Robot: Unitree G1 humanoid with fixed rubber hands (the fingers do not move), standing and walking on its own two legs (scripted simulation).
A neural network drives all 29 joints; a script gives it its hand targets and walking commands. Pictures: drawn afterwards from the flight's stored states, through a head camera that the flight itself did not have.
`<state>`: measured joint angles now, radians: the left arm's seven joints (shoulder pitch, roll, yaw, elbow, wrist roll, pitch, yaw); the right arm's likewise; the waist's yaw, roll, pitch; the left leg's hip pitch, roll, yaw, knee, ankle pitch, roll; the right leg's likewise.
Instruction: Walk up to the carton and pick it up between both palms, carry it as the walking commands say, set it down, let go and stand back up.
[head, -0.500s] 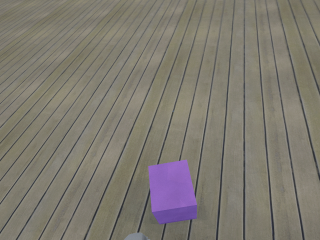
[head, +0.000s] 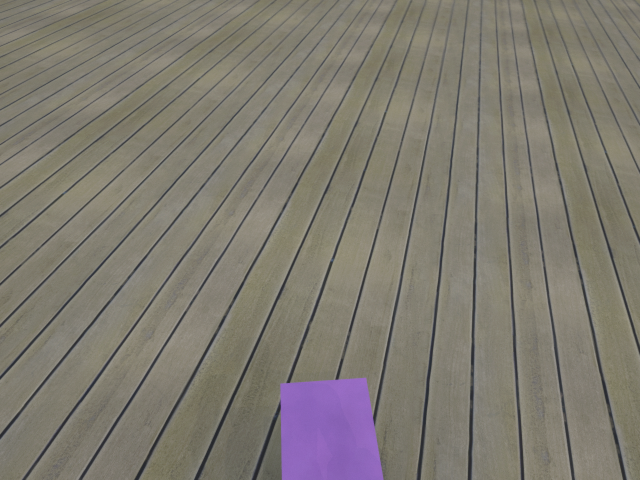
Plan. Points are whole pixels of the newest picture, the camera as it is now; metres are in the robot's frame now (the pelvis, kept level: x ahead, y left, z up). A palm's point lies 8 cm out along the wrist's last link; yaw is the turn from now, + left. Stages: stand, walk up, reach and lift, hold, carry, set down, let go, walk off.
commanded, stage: walk up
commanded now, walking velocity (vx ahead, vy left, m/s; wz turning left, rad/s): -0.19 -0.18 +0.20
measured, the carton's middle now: (325, 448) +0.34 -0.01 -0.63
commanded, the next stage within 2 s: none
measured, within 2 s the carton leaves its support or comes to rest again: neither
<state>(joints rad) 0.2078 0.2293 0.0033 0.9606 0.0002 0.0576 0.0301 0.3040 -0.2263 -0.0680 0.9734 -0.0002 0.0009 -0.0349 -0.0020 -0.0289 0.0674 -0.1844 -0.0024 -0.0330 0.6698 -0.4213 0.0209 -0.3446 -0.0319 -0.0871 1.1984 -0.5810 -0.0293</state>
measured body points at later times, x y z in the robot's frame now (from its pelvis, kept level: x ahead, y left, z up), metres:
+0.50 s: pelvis -0.01 -0.04 +0.01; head +0.04 -0.08 +0.45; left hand +0.09 +0.23 -0.10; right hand +0.08 -0.28 -0.16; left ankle -0.07 +0.13 -0.65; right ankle +0.08 -0.15 -0.72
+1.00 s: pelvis -0.12 -0.01 +0.00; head -0.07 +0.02 +0.44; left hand -0.03 +0.25 -0.15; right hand -0.04 -0.27 -0.13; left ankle -0.10 +0.13 -0.72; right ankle -0.12 -0.12 -0.69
